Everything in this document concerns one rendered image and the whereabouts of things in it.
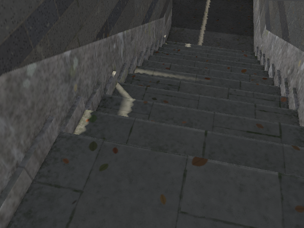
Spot stairs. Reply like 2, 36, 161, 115
73, 41, 304, 178

